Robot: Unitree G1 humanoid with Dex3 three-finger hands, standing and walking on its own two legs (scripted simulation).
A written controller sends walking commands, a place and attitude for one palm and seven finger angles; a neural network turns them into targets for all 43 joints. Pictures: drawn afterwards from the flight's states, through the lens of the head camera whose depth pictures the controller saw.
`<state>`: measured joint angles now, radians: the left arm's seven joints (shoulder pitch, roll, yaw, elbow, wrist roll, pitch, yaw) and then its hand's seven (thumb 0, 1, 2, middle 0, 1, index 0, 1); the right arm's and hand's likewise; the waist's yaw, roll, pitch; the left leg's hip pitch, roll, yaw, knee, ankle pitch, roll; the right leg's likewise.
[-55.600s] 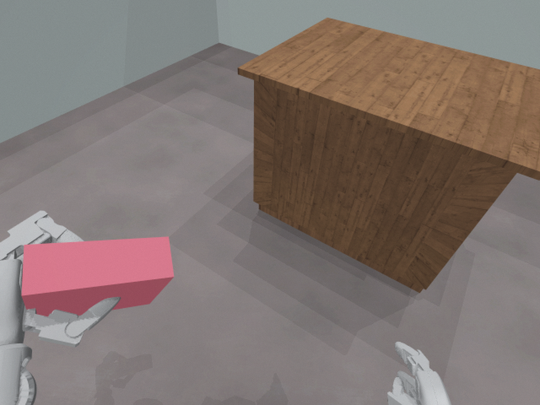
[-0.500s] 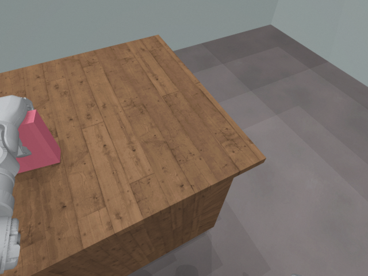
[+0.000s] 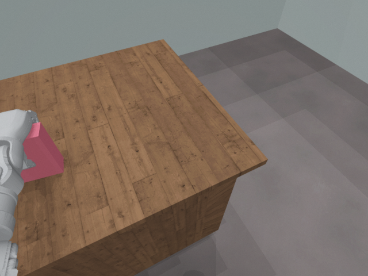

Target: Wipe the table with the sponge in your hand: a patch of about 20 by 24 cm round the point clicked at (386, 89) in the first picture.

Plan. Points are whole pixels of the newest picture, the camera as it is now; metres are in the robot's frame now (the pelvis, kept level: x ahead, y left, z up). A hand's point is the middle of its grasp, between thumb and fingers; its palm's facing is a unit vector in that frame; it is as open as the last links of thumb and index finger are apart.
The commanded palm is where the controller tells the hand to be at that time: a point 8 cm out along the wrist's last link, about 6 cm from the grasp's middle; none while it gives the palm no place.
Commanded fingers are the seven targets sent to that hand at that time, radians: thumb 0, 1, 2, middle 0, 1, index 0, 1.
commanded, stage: wipe back along the first lane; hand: left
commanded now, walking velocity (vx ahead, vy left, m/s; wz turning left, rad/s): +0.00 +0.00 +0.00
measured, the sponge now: (27, 161) +0.34 +0.39 +0.04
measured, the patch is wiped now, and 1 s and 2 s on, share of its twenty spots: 1.00 1.00 1.00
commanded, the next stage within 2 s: lift the sponge slowly off the table in 1.16 s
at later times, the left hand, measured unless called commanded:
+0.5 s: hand (24, 164) +0.31 +0.35 +0.09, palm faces -0.02 -0.02 -1.00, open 9.0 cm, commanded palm +0.27 +0.34 +0.12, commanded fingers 0.00 0.10 1.30 -1.20 -1.60 -1.20 -1.60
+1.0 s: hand (28, 179) +0.27 +0.33 +0.09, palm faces -0.01 -0.03 -1.00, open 9.0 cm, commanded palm +0.23 +0.31 +0.12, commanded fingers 0.00 0.10 1.30 -1.20 -1.60 -1.20 -1.60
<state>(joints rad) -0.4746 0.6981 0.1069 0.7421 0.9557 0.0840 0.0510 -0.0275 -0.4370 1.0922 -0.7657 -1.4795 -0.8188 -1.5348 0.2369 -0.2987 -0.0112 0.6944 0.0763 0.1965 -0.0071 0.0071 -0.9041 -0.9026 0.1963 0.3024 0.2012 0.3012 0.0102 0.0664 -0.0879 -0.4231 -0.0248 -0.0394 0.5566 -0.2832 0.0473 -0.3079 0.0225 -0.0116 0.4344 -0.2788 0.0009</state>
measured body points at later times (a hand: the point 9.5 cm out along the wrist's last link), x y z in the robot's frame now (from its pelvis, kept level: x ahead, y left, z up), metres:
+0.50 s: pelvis +0.00 -0.01 +0.00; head +0.01 -0.02 +0.45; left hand +0.30 +0.35 +0.14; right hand +0.18 -0.25 -0.11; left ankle -0.01 +0.09 -0.74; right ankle -0.05 -0.13 -0.74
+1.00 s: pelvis +0.00 -0.01 +0.00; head +0.01 -0.04 +0.45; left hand +0.27 +0.32 +0.14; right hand +0.20 -0.24 -0.11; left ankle -0.01 +0.09 -0.74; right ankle -0.05 -0.13 -0.74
